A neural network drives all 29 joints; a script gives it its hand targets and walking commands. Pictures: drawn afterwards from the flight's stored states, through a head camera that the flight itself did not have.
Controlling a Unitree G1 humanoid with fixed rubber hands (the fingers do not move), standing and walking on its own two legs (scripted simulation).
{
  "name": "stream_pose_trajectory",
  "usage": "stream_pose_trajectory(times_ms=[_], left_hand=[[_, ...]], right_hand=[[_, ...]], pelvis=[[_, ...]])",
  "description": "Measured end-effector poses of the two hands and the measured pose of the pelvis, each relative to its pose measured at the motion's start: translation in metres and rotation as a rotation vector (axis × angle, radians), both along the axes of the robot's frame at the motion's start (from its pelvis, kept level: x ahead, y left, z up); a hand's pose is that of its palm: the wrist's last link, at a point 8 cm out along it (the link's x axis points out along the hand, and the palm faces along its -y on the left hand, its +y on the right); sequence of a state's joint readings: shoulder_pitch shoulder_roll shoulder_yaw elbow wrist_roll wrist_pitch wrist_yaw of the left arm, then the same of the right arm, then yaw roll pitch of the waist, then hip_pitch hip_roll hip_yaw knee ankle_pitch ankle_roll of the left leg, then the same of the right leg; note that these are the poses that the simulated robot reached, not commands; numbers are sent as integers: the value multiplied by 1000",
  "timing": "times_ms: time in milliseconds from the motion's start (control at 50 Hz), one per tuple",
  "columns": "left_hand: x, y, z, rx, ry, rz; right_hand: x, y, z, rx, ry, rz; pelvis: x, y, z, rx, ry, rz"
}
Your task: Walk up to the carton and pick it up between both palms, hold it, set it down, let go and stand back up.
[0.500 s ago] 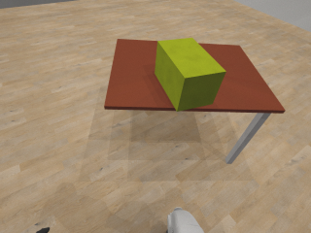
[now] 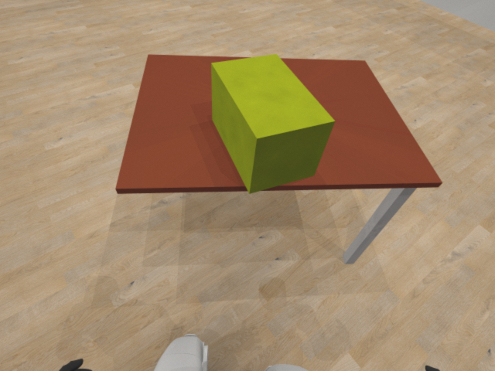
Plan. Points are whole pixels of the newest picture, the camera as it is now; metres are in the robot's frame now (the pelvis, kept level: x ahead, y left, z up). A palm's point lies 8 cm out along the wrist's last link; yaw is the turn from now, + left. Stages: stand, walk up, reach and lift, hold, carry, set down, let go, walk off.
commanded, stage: walk up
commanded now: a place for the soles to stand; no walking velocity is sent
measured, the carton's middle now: (263, 120) +0.71 -0.03 -0.05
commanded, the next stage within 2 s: none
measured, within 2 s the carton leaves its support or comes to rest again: neither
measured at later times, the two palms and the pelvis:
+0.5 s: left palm (91, 332) +0.18 +0.27 -0.12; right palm out of the picture +0.10 -0.36 -0.04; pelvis +0.10 -0.02 +0.01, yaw -3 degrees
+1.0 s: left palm (141, 317) +0.21 +0.19 -0.11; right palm (486, 341) +0.19 -0.43 -0.10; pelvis +0.14 -0.11 -0.01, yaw +0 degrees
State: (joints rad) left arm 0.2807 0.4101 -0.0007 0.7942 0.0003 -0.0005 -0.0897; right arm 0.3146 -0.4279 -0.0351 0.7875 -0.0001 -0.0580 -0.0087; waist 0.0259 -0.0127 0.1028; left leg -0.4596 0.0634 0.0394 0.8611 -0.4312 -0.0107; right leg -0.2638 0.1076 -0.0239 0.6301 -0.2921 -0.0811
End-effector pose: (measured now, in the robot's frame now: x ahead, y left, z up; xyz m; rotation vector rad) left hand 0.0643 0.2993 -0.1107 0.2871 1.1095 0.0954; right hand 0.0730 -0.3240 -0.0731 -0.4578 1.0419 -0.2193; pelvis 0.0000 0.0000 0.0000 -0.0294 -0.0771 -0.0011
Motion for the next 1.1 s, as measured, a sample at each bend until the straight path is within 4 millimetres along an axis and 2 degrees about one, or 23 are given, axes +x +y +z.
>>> stream_pose_trajectory(times_ms=[140,240,340,500,580,640,700,780,880,1000,1100], left_hand=[[34,3,-28,-65,36,-10],[63,2,-23,-76,46,-44],[85,-2,-16,-71,43,-53],[116,-28,-9,-40,27,-51],[129,-49,-4,-7,31,-51],[139,-70,-6,24,22,-56],[142,-90,-5,43,-7,-36],[143,-106,4,63,-1,-24],[146,-113,8,79,-8,-9],[144,-109,-4,59,-6,18],[141,-96,-19,25,12,41]], right_hand=[[-9,5,14,-87,48,-50],[-18,3,29,-117,79,-106],[-6,-5,40,-126,80,-110],[26,-33,29,-90,46,-103],[42,-56,12,-48,51,-95],[60,-78,-9,-14,51,-88],[82,-92,-27,19,63,-68],[108,-104,-27,43,34,-55],[117,-112,-26,51,58,-43],[121,-109,-22,26,119,-31],[131,-93,-15,-3,115,-8]], pelvis=[[31,15,-7,-5,6,-17],[50,17,3,-4,5,-53],[70,9,10,-4,1,-57],[98,-20,8,33,-21,-58],[111,-46,3,67,-9,-59],[121,-70,-8,95,0,-57],[125,-91,-14,64,-4,-39],[128,-106,-9,78,6,-34],[133,-115,-6,60,17,-22],[139,-112,-9,24,38,6],[143,-96,-12,5,43,25]])
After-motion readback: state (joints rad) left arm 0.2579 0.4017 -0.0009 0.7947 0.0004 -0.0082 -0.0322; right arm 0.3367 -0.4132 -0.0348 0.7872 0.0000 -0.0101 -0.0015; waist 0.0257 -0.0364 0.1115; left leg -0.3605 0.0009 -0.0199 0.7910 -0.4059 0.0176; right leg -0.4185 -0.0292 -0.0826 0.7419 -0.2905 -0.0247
